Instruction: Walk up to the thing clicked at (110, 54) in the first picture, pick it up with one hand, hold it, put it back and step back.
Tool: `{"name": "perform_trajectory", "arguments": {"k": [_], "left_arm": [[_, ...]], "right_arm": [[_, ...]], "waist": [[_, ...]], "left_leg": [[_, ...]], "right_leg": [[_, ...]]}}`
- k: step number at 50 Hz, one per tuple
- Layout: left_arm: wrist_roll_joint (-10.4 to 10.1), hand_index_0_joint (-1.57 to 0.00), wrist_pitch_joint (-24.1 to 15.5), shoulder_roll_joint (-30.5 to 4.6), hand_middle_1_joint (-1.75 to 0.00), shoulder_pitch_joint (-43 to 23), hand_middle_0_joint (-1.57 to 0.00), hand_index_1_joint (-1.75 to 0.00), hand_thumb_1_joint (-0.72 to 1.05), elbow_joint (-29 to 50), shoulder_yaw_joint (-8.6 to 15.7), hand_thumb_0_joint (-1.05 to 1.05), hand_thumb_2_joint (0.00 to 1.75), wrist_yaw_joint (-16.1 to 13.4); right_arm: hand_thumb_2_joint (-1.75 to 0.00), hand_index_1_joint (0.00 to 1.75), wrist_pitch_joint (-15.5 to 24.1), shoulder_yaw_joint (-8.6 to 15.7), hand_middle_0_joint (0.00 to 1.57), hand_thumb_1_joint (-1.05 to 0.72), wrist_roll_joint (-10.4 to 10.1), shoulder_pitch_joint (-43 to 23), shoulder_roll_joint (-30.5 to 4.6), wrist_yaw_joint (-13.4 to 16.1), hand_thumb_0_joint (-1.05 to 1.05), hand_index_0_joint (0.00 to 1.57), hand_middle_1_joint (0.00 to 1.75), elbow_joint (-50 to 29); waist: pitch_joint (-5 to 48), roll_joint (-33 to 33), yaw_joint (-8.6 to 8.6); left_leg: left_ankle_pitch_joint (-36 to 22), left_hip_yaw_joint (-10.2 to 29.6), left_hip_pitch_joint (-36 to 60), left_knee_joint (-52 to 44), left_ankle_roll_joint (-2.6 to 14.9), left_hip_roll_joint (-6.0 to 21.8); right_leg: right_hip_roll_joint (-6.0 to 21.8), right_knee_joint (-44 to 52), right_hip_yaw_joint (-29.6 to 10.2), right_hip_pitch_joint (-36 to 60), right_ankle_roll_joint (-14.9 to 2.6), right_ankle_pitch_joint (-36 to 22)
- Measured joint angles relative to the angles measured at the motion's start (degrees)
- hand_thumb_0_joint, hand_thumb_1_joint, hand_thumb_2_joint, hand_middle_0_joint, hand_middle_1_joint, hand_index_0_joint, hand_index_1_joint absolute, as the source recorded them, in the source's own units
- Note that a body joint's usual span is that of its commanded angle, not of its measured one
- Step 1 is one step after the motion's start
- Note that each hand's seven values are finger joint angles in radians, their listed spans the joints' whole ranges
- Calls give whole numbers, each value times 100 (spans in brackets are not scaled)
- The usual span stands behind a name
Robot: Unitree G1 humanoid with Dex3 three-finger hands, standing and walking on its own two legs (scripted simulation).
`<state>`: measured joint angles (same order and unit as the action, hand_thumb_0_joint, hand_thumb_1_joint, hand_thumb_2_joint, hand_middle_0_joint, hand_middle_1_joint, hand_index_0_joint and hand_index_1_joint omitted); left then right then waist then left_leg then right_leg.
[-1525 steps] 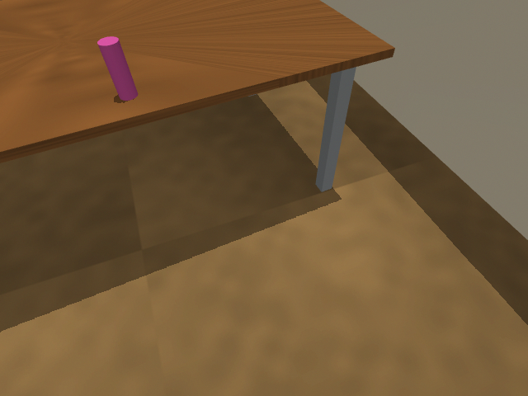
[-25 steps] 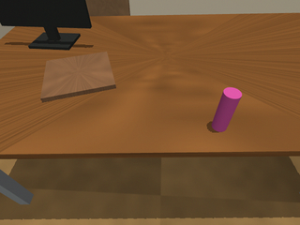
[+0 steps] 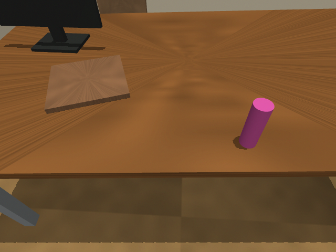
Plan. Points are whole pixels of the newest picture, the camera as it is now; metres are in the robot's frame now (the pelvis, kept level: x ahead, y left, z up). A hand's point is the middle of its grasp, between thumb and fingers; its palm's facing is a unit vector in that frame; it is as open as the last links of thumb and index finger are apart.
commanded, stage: home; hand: right
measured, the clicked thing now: (254, 125) +0.45 -0.21 +0.03
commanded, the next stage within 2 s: stand in 0.70 s
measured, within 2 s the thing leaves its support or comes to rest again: neither
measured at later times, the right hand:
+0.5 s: hand out of the picture +0.08 -0.26 -0.15, palm faces -0.03 +0.93 -0.36, open 17.2 cm
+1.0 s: hand out of the picture +0.07 -0.26 -0.16, palm faces -0.03 +0.94 -0.35, open 15.3 cm
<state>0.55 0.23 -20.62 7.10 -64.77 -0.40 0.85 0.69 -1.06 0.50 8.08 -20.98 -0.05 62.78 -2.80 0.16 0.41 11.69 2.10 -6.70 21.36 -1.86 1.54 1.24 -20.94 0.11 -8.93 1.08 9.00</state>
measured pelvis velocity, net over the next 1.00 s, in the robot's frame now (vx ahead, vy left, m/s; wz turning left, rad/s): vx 0.01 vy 0.00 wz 0.00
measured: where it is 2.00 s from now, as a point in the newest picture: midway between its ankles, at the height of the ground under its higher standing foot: outside the picture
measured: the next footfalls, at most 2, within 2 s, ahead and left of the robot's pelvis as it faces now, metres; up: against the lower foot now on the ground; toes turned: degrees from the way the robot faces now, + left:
none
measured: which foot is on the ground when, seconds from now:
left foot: down 0.00-1.00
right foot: down 0.00-1.00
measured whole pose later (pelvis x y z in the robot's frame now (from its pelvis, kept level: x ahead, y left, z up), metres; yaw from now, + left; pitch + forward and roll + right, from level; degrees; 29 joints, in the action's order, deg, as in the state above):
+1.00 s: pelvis +0.01 +0.00 +0.00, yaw +0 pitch -3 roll +0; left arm 0.4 0.2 -20.4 7.3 -64.9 0.1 0.8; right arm 0.5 -0.2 0.5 8.2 -20.8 -0.1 63.7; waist -3.1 0.0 0.2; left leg 11.1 1.8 -5.2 19.1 -2.1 1.6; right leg 1.2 -20.0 -0.1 -8.2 0.9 9.0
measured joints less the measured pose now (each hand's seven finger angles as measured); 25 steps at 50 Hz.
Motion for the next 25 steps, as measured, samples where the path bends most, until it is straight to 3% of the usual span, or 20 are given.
{"name": "perform_trajectory", "arguments": {"k": [25], "left_arm": [[-6,-20,20,20,-30,-96,-21,-30,90,-15,34,0,90,-10]], "right_arm": [[-7,6,-7,40,7,50,2,-30,14,26,-1,6,6,86]], "waist": [[-18,-4,-19]], "left_leg": [[-26,-32,182,-186,4,-17]], "right_leg": [[20,79,-27,124,11,23]]}}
